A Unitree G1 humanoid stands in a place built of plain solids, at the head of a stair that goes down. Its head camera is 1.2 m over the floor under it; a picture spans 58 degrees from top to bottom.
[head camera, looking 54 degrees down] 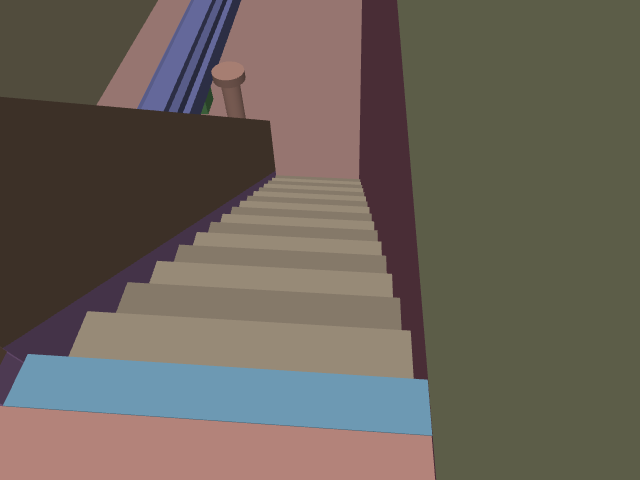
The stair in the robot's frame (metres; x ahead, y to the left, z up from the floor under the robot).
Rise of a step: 0.19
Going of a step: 0.23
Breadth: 1.15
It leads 4 degrees to the right of straight ahead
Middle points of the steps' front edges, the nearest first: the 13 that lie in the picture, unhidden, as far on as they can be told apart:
0.43 0.27 0.00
0.66 0.26 -0.19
0.89 0.24 -0.38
1.12 0.23 -0.57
1.35 0.21 -0.76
1.58 0.20 -0.95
1.82 0.18 -1.13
2.05 0.17 -1.32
2.28 0.15 -1.51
2.51 0.14 -1.70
2.74 0.12 -1.89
2.97 0.11 -2.08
3.20 0.09 -2.27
